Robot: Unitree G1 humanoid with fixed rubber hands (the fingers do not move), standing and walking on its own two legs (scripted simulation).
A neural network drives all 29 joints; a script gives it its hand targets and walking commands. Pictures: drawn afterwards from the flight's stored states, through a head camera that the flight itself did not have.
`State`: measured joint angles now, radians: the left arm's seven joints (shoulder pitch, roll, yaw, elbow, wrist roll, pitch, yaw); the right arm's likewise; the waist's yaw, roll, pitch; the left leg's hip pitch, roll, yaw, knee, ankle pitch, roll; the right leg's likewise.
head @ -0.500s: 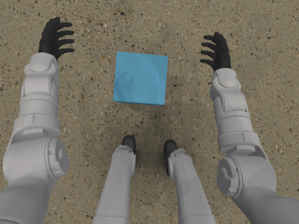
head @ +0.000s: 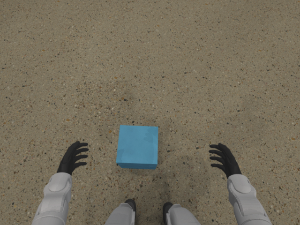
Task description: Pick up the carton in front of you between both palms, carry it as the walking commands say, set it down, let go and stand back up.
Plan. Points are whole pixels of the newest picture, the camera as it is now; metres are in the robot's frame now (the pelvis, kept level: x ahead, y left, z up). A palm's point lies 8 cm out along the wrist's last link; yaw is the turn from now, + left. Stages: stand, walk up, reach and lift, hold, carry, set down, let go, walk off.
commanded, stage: let go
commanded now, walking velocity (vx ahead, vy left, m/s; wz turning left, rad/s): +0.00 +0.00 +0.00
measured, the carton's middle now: (138, 148) +0.42 +0.06 -0.63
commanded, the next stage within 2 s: stand in 0.64 s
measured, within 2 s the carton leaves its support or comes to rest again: neither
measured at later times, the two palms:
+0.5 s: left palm (58, 200) +0.18 +0.23 -0.05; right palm (250, 192) +0.18 -0.23 -0.04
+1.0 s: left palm (35, 207) +0.16 +0.29 -0.07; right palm (266, 200) +0.16 -0.28 -0.06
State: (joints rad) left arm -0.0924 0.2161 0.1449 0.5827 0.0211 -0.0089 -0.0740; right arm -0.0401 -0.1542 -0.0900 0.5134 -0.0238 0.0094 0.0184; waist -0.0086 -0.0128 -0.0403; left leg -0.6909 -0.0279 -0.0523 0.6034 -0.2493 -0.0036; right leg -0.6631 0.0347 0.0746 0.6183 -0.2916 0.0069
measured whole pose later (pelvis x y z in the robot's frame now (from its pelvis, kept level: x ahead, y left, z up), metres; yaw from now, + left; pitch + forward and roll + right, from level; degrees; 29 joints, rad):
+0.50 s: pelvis +0.02 -0.01 +0.02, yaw +1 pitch -5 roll +0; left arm 0.22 0.21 0.05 0.42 0.02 0.14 -0.08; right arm 0.21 -0.20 -0.04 0.43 -0.02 0.14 0.07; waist 0.00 -0.01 0.10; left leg -0.10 -0.02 -0.06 0.43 -0.26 -0.01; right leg -0.07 0.02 0.06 0.44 -0.30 -0.01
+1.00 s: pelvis +0.03 +0.00 +0.02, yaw +0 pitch +0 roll +0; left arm 0.22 0.34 0.05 0.68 0.04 0.02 0.02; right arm 0.16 -0.33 -0.04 0.75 -0.04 0.01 -0.02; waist 0.00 -0.01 0.01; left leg -0.21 -0.02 -0.04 0.51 -0.31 0.01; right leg -0.17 0.02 0.07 0.49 -0.33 0.00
